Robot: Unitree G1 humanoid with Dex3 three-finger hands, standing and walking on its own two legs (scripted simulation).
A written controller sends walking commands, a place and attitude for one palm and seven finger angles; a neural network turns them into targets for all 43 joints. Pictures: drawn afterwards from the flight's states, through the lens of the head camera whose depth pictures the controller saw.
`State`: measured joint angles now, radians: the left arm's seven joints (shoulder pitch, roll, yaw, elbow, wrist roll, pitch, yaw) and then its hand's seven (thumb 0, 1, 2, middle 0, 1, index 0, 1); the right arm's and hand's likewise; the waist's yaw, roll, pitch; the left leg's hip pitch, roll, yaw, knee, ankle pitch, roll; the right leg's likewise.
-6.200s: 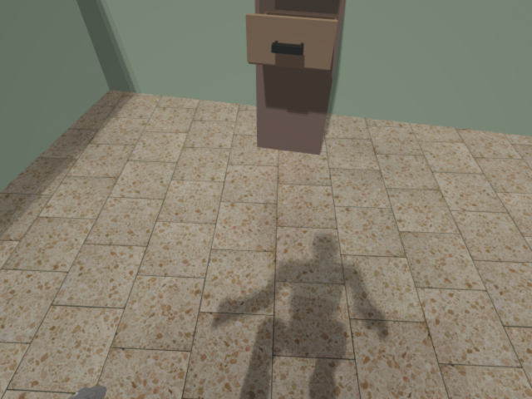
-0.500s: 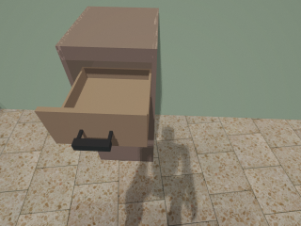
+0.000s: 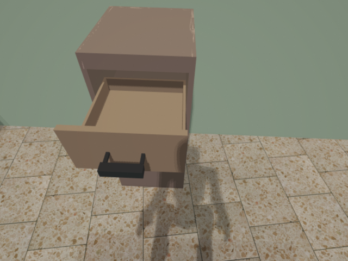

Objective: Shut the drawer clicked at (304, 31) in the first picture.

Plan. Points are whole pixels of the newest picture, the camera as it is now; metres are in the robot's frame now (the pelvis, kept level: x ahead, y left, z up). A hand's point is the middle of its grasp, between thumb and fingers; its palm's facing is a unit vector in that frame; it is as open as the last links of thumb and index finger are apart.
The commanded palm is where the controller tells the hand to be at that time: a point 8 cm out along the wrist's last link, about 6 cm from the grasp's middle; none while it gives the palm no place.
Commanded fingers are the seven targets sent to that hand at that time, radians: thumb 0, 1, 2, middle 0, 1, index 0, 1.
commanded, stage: look again from close up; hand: left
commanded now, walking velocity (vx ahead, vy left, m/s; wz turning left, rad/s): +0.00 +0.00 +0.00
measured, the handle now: (123, 163) +0.37 +0.17 -0.02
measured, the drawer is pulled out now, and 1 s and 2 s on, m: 0.28 0.28 0.28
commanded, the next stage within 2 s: shuffle to correct the standing spot in 0.14 s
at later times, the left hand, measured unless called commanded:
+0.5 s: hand out of the picture +0.00 +0.17 -0.18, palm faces +0.00 -0.98 -0.20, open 7.4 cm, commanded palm none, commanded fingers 0.00 0.90 0.90 -0.20 -0.30 -0.20 -0.30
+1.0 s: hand out of the picture +0.01 +0.12 -0.17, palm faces +0.03 -0.98 -0.18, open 7.3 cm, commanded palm none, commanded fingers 0.00 0.90 0.90 -0.20 -0.30 -0.20 -0.30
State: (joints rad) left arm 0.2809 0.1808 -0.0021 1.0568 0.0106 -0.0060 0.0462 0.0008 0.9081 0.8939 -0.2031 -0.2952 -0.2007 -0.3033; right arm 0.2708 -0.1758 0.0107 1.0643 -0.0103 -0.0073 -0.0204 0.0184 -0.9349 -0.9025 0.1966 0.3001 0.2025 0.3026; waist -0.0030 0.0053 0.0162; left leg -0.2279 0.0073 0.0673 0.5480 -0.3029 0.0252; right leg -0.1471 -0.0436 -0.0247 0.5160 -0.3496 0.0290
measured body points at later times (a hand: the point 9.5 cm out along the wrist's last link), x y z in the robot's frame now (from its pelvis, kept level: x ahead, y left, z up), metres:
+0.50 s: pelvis +0.02 -0.01 +0.00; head +0.02 -0.01 +0.45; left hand +0.00 +0.22 -0.16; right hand +0.01 -0.23 -0.16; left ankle +0.00 +0.10 -0.73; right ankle -0.05 -0.14 -0.73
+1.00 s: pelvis +0.02 -0.04 +0.00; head +0.03 -0.04 +0.45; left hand +0.01 +0.17 -0.16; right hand +0.03 -0.27 -0.16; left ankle +0.00 +0.10 -0.73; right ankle -0.05 -0.14 -0.73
